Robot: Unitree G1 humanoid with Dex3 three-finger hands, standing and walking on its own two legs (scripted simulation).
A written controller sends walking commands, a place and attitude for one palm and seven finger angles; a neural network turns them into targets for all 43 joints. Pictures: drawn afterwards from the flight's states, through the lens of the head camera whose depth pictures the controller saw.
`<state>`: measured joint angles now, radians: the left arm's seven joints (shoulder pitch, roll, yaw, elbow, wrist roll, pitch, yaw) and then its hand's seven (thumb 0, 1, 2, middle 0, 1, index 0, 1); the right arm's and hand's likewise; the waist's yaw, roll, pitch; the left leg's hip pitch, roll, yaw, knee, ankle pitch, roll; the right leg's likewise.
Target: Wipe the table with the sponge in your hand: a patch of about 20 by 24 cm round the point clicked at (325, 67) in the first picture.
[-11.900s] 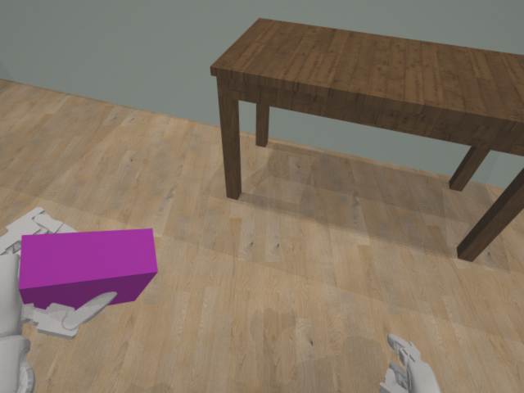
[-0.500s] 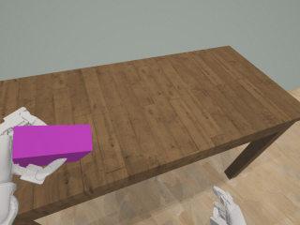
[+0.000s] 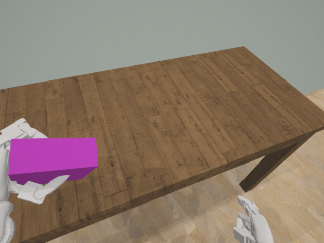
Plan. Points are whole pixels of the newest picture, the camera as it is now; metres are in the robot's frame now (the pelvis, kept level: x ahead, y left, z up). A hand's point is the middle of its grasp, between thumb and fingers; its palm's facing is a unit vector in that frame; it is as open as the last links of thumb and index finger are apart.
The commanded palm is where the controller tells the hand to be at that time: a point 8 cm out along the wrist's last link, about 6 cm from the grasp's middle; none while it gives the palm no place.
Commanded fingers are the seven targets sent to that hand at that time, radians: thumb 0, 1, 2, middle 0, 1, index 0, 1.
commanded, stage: come to a stop and stand still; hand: left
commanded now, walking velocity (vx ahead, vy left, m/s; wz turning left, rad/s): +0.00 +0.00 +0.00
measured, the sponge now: (65, 162) +0.23 +0.21 +0.13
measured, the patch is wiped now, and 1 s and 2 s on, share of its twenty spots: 0.00 0.00 0.00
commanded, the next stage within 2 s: look again from close up in 0.10 s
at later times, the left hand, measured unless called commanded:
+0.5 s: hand (45, 161) +0.22 +0.24 +0.15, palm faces +0.35 -0.86 -0.38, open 9.2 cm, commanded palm +0.16 +0.27 +0.17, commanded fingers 0.00 0.10 1.30 -1.20 -1.60 -1.20 -1.60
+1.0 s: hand (57, 159) +0.23 +0.22 +0.15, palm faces +0.33 -0.86 -0.39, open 9.2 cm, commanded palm +0.16 +0.25 +0.17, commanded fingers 0.00 0.10 1.30 -1.20 -1.60 -1.20 -1.60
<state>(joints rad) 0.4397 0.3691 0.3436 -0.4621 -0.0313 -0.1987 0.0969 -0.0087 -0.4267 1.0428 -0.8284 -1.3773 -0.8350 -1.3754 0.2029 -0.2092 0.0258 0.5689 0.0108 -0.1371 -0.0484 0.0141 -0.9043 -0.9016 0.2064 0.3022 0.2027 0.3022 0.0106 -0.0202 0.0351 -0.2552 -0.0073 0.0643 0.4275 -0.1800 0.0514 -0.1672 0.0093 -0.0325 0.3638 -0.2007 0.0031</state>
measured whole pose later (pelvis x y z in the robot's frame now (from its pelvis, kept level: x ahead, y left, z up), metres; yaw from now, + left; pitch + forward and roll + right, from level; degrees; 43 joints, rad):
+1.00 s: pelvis +0.00 -0.03 +0.00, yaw -1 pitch +1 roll -1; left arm 0.43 0.38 0.35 -0.47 -0.05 -0.17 0.09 -0.01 -0.43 1.05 -0.83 -1.38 -0.83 -1.38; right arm 0.21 -0.17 0.03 0.55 0.01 -0.11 -0.04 0.01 -0.90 -0.90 0.21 0.30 0.20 0.30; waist 0.01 -0.02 0.03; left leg -0.27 0.03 0.06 0.42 -0.17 0.02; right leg -0.19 0.04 -0.03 0.37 -0.20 -0.03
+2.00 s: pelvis +0.00 -0.07 -0.01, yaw -1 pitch +1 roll -1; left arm 0.48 0.40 0.37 -0.52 -0.09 -0.13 0.07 -0.01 -0.43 1.05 -0.82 -1.38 -0.83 -1.38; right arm 0.21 -0.20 0.00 0.55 0.02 -0.08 -0.05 0.01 -0.90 -0.90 0.21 0.30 0.20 0.30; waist 0.00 -0.01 0.05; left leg -0.32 0.09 0.03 0.52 -0.22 -0.04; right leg -0.23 0.11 -0.06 0.45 -0.24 -0.09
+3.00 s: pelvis +0.00 -0.07 -0.01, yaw -1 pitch +1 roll -1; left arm 0.49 0.41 0.38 -0.53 -0.09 -0.13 0.08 -0.01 -0.43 1.05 -0.82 -1.39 -0.83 -1.39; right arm 0.21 -0.20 -0.01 0.55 0.03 -0.07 -0.04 0.01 -0.91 -0.90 0.21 0.30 0.20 0.30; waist -0.02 0.00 0.05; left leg -0.32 0.09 0.02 0.54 -0.23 -0.05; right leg -0.23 0.11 -0.06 0.45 -0.25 -0.10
